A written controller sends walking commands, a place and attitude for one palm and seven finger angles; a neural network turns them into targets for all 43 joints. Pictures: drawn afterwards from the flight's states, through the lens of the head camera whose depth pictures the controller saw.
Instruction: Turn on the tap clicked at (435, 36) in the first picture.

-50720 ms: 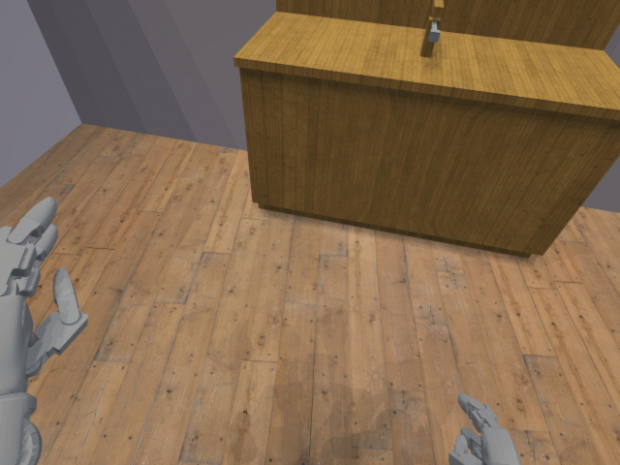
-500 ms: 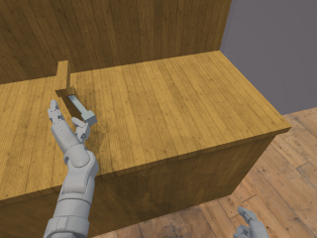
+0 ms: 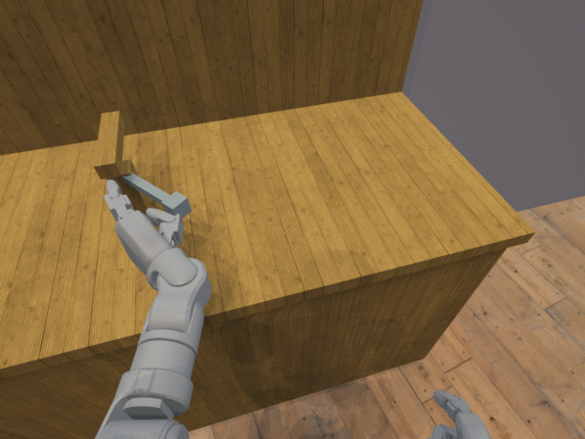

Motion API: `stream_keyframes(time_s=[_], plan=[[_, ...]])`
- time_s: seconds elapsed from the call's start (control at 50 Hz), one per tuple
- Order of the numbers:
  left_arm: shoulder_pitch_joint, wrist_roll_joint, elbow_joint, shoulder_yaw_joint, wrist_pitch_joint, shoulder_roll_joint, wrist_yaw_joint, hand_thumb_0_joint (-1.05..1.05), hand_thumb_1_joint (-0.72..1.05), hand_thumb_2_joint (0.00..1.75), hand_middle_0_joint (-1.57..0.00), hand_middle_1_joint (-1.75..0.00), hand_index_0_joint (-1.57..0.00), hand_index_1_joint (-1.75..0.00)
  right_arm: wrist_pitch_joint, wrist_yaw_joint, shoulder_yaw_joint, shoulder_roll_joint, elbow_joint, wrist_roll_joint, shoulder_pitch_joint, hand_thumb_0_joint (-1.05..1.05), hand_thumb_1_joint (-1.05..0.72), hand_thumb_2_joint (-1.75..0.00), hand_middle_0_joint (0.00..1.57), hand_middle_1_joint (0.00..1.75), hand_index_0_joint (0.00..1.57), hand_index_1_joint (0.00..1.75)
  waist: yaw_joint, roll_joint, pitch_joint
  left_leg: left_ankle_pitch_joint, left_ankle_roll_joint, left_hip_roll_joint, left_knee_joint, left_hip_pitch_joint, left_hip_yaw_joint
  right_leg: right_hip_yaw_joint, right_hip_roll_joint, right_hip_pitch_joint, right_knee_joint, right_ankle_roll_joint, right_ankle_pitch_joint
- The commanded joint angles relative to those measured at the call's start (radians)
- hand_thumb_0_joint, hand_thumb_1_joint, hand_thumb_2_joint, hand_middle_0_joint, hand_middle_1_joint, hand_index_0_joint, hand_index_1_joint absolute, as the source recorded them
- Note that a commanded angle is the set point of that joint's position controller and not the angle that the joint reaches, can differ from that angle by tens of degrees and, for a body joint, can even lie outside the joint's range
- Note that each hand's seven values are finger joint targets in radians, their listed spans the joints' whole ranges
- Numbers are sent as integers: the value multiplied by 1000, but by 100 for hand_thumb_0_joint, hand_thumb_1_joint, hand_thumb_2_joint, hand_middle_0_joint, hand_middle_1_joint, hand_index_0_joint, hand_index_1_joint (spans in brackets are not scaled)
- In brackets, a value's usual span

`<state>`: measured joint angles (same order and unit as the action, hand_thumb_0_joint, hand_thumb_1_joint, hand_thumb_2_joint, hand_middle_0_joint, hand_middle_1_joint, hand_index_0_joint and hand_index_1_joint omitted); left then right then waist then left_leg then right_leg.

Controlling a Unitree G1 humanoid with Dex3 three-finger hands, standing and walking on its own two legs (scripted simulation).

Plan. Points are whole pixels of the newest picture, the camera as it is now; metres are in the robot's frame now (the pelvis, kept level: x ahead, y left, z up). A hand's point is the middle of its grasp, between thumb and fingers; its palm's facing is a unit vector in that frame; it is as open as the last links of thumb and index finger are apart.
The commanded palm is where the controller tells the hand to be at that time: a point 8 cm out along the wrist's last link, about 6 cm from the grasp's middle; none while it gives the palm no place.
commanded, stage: push the lever round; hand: left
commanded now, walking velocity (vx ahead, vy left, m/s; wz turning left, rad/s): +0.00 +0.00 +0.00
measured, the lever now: (176, 206) +0.41 +0.20 +0.10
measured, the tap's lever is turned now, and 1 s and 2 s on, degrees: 39 65 77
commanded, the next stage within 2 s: lift the hand up off the lever in 1.14 s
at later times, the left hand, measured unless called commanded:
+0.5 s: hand (197, 206) +0.42 +0.17 +0.09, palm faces +0.80 -0.59 -0.11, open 7.6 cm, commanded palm +0.37 +0.18 +0.09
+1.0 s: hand (204, 195) +0.44 +0.17 +0.09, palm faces +0.82 -0.55 -0.13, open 7.7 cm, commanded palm +0.39 +0.17 +0.09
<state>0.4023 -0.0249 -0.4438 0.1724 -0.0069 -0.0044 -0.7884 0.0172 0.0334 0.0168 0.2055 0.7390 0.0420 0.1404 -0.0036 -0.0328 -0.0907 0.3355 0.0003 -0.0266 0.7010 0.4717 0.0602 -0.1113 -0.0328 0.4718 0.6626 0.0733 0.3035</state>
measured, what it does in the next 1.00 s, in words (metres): stands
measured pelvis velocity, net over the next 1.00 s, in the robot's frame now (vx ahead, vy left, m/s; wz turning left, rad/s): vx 0.00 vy -0.02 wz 0.00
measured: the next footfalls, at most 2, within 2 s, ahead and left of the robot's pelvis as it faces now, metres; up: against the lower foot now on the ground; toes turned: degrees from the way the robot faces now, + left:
none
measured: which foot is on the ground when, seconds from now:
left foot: down 0.00-1.00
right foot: down 0.00-1.00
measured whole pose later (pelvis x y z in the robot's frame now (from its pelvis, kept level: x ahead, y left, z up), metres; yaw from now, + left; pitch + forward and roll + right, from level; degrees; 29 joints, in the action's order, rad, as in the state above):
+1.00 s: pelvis +0.00 -0.02 -0.01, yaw +0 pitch +11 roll +0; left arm 0.73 -0.11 -0.78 0.34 -0.01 0.01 -0.97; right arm -0.01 -0.02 0.04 0.21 0.79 0.08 0.20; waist 0.05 -0.03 -0.14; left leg 0.34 0.03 -0.01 0.75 0.61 0.07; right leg -0.13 -0.05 0.61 0.72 0.10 0.31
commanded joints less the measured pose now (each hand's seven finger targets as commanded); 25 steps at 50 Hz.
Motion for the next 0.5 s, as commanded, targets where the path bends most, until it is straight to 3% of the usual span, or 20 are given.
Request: stream_keyframes(time_s=[0.0, 0.04, 0.06, 0.1, 0.14, 0.16, 0.2, 0.24, 0.26, 0.32, 0.36, 0.38, 0.4, 0.42, 0.44, 0.46, 0.48], plan=[[462, -49, 186, -29, 52, 80, -15, 0, 90, 90, -15, -15, -15, -15, -42, 5, 32, 112, -125, 6, -99, 0, -90, -90, 20, 30, 20, 30, 31, 51, -274, -193, -5, 8, -71, -62, -8, 84, 50, -155, -112, -40, -161], [471, -53, 154, -15, 46, 91, -30, 0, 90, 90, -15, -15, -15, -15, -41, 4, 34, 113, -121, 8, -98, 0, -90, -90, 20, 30, 20, 30, 33, 56, -285, -176, -8, 7, -65, -48, -12, 89, 52, -155, -117, -43, -145], [467, -56, 144, 26, 45, 122, -38, 0, 90, 90, -15, -15, -15, -15, -38, 5, 38, 115, -113, 9, -95, 0, -90, -90, 20, 30, 20, 30, 23, 48, -288, -170, -6, 7, -69, -42, -8, 88, 48, -156, -117, -40, -132], [516, -62, 125, -26, 43, 66, -47, 0, 90, 90, -15, -15, -15, -15, -40, 0, 35, 109, -113, 10, -95, 0, -90, -90, 20, 30, 20, 30, 39, 45, -290, -169, -6, 8, -61, -45, -11, 86, 50, -138, -112, -42, -133], [524, -66, 105, -12, 41, 71, -63, 0, 90, 90, -15, -15, -15, -15, -42, -7, 38, 112, -109, 15, -84, 0, -90, -90, 20, 30, 20, 30, 38, 52, -312, -182, -8, 7, -52, -44, -16, 86, 50, -143, -107, -43, -157], [502, -67, 78, 41, 35, 113, -70, 0, 90, 90, -15, -15, -15, -15, -38, -5, 42, 116, -102, 16, -79, 0, -90, -90, 20, 30, 20, 30, 24, 56, -311, -182, -5, 6, -57, -27, -10, 86, 47, -152, -105, -41, -155], [531, -68, 76, 17, 35, 86, -77, 0, 90, 90, -15, -15, -15, -15, -36, -10, 41, 112, -110, 16, -77, 0, -90, -90, 20, 30, 20, 30, 36, 81, -324, -188, -10, 6, -48, -22, -19, 90, 54, -162, -104, -48, -180], [563, -75, 59, 4, 30, 71, -86, 0, 90, 90, -15, -15, -15, -15, -36, -15, 41, 112, -106, 19, -75, 0, -90, -90, 20, 30, 20, 30, 43, 65, -321, -188, -10, 6, -43, -19, -23, 90, 55, -149, -103, -49, -185], [551, -80, 35, 63, 26, 121, -95, 0, 90, 90, -15, -15, -15, -15, -33, -13, 45, 117, -95, 19, -68, 0, -90, -90, 20, 30, 20, 30, 32, 61, -316, -184, -10, 7, -45, -10, -17, 90, 52, -150, -105, -46, -173], [585, -84, 38, 28, 27, 83, -105, 0, 90, 90, -15, -15, -15, -15, -35, -23, 45, 111, -100, 21, -61, 0, -90, -90, 20, 30, 20, 30, 43, 65, -334, -191, -10, 7, -38, -11, -26, 91, 55, -152, -100, -50, -196], [582, -91, 26, 66, 22, 115, -117, 0, 90, 90, -15, -15, -15, -15, -34, -24, 49, 116, -92, 22, -56, 0, -90, -90, 20, 30, 20, 30, 32, 50, -339, -187, -10, 6, -41, -1, -22, 91, 53, -154, -98, -47, -185], [610, -92, 27, 23, 22, 74, -117, 0, 90, 90, -15, -15, -15, -15, -36, -28, 47, 112, -95, 22, -57, 0, -90, -90, 20, 30, 20, 30, 48, 54, -333, -180, -10, 6, -40, -3, -22, 88, 54, -138, -97, -49, -172], [638, -94, 10, 22, 23, 72, -122, 0, 90, 90, -15, -15, -15, -15, -39, -29, 46, 111, -89, 23, -53, 0, -90, -90, 20, 30, 20, 30, 55, 68, -319, -167, -12, 7, -37, 2, -23, 89, 54, -126, -102, -51, -158], [630, -92, -14, 54, 22, 96, -128, 0, 90, 90, -15, -15, -15, -15, -40, -29, 48, 114, -86, 24, -46, 0, -90, -90, 20, 30, 20, 30, 51, 93, -324, -157, -16, 6, -35, 19, -24, 95, 57, -138, -108, -55, -156], [641, -92, -14, 48, 21, 92, -130, 0, 90, 90, -15, -15, -15, -15, -41, -30, 47, 113, -86, 25, -48, 0, -90, -90, 20, 30, 20, 30, 56, 89, -331, -154, -16, 4, -31, 21, -29, 102, 60, -142, -110, -59, -165], [645, -99, -15, 78, 21, 118, -137, 0, 90, 90, -15, -15, -15, -15, -41, -29, 50, 118, -77, 26, -42, 0, -90, -90, 20, 30, 20, 30, 44, 59, -338, -160, -13, 4, -37, 18, -23, 96, 55, -141, -105, -52, -160], [653, -98, -3, 57, 22, 92, -139, 0, 90, 90, -15, -15, -15, -15, -43, -34, 49, 113, -83, 27, -36, 0, -90, -90, 20, 30, 20, 30, 49, 61, -357, -179, -13, 3, -35, 8, -25, 92, 55, -148, -94, -53, -185]])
